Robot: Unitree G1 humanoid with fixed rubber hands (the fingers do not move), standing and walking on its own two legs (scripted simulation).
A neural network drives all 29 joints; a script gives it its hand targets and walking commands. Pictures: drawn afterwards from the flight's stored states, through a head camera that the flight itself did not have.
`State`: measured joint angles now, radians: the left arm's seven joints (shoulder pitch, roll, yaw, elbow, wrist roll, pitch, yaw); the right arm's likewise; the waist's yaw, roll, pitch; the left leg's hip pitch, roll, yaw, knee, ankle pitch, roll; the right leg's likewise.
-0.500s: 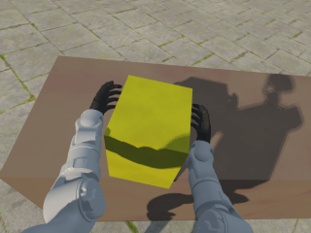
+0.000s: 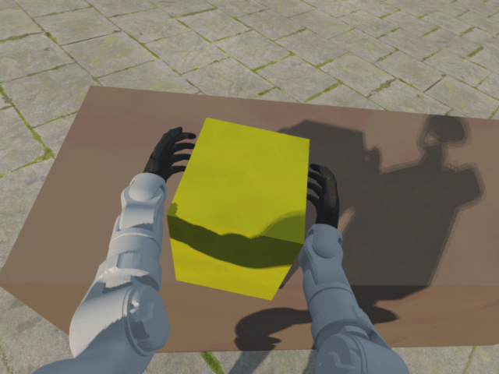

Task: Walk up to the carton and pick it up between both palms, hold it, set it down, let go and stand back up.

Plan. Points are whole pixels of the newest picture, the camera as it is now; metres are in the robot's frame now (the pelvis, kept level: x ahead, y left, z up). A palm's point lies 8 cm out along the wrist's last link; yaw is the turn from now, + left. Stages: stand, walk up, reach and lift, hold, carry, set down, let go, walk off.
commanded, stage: reach and lift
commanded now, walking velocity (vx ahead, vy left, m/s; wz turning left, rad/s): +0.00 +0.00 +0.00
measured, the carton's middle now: (240, 212) +0.40 +0.00 +0.00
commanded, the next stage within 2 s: none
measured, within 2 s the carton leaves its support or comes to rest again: leaves its support in 0.76 s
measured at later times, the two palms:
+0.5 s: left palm (161, 166) +0.43 +0.14 +0.08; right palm (325, 215) +0.36 -0.13 +0.06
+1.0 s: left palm (174, 160) +0.42 +0.12 +0.11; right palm (342, 212) +0.35 -0.16 +0.07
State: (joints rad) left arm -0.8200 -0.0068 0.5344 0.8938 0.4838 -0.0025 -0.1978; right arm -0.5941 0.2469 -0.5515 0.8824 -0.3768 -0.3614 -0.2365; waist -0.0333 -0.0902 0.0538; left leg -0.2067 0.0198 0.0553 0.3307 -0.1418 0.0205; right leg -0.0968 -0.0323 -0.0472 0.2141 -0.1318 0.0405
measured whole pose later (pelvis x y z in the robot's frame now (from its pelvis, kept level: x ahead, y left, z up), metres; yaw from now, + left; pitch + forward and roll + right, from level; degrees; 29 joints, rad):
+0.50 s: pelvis +0.00 +0.00 +0.00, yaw +1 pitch +4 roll -1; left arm -0.86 0.02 0.47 0.90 0.46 0.03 -0.19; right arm -0.61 0.23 -0.51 0.89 -0.34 -0.36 -0.27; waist -0.05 -0.09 0.03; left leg -0.27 0.02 0.05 0.32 -0.12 0.02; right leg -0.15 -0.03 -0.07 0.20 -0.11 0.04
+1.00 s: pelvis +0.00 -0.01 +0.00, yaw +0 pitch +0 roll -1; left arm -0.78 -0.02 0.37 0.72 0.38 0.18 -0.13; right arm -0.53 0.12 -0.22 0.78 -0.06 -0.25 -0.30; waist -0.04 -0.06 0.04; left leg -0.18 0.05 0.06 0.30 -0.13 0.00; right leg -0.06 -0.01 -0.06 0.16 -0.11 0.02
